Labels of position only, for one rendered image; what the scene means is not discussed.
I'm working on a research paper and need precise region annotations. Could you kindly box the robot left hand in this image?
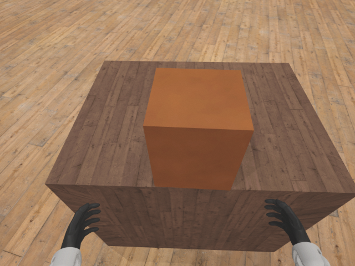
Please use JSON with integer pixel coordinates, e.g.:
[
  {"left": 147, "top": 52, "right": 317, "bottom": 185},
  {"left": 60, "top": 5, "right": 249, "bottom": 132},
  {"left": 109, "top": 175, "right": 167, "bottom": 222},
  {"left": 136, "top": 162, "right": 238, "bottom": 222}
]
[{"left": 61, "top": 203, "right": 101, "bottom": 249}]

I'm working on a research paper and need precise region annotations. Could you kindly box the robot left forearm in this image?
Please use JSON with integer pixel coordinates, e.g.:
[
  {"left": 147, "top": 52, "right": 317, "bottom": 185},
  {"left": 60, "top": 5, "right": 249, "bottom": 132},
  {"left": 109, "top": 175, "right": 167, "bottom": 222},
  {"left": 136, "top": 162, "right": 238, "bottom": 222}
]
[{"left": 49, "top": 247, "right": 82, "bottom": 266}]

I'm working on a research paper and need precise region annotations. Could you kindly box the pedestal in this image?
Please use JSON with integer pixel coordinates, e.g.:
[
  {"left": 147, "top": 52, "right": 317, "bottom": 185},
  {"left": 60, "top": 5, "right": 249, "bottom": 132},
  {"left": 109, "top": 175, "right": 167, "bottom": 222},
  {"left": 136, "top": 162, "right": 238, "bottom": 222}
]
[{"left": 45, "top": 60, "right": 355, "bottom": 252}]

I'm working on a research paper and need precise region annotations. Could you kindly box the robot right forearm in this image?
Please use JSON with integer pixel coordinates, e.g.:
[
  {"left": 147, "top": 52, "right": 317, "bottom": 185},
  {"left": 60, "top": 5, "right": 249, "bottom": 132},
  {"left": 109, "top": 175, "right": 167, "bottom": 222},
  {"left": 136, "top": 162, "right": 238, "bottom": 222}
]
[{"left": 292, "top": 242, "right": 330, "bottom": 266}]

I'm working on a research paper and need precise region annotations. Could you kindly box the robot right hand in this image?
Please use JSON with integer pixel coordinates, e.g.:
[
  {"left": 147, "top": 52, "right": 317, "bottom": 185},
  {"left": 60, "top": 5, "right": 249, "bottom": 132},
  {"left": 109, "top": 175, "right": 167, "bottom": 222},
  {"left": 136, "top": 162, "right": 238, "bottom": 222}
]
[{"left": 265, "top": 199, "right": 311, "bottom": 246}]

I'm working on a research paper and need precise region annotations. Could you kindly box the carton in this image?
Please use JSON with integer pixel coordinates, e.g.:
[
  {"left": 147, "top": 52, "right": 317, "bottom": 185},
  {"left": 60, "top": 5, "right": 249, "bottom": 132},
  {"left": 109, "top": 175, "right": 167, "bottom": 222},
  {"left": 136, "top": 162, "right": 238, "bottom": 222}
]
[{"left": 143, "top": 68, "right": 254, "bottom": 191}]

